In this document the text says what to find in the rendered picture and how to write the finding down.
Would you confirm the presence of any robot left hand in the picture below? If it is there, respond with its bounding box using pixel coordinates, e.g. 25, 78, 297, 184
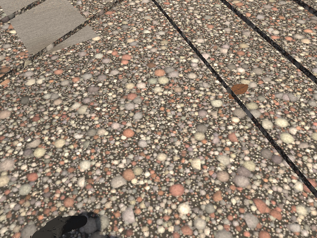
30, 215, 87, 238

